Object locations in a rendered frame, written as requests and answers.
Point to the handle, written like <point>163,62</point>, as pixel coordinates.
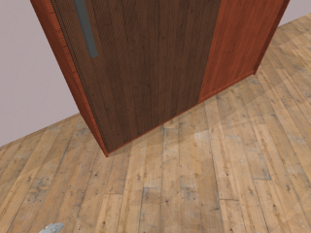
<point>80,7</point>

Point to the robot left hand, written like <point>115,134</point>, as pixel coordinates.
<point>53,228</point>

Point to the wardrobe door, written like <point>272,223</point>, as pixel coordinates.
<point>152,57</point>
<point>241,30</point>

